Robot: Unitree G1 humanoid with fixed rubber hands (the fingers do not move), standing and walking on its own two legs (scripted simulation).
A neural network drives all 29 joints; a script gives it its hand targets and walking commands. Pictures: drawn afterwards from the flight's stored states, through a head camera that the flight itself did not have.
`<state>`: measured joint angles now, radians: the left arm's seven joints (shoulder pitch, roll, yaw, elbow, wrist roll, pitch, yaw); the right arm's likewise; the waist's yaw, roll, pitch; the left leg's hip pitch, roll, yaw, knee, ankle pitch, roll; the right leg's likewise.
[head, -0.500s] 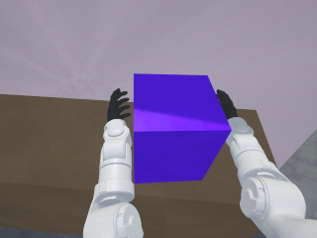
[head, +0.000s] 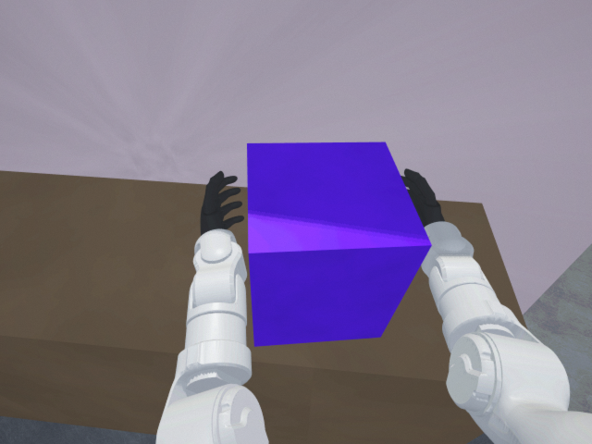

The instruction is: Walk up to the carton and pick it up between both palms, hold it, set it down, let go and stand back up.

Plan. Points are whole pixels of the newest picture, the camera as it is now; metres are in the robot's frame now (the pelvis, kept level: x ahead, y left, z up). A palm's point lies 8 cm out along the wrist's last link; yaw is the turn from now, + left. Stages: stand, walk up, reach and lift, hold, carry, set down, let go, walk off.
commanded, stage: set down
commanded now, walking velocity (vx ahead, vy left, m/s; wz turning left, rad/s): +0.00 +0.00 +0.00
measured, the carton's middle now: (318, 246) +0.40 +0.00 +0.04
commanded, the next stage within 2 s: none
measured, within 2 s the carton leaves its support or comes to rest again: neither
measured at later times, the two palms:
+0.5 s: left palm (213, 234) +0.37 +0.15 +0.10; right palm (423, 222) +0.40 -0.15 +0.09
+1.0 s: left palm (215, 232) +0.39 +0.15 +0.08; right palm (416, 223) +0.42 -0.15 +0.07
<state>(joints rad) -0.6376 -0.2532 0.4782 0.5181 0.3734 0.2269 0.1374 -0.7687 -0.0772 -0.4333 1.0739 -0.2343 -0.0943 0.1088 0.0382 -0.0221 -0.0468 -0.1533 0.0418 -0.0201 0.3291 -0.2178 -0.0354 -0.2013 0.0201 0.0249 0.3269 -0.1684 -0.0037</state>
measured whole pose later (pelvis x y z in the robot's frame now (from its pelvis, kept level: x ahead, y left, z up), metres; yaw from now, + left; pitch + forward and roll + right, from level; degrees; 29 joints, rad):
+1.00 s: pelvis -0.01 +0.00 +0.00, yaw +0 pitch +9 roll +0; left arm -0.73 -0.07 0.24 0.79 0.15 0.11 0.26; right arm -0.86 -0.19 -0.09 1.21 0.14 -0.11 0.02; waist 0.07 -0.01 -0.08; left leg -0.31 0.05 -0.02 0.34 -0.19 -0.05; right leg -0.35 0.02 0.02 0.33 -0.14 -0.01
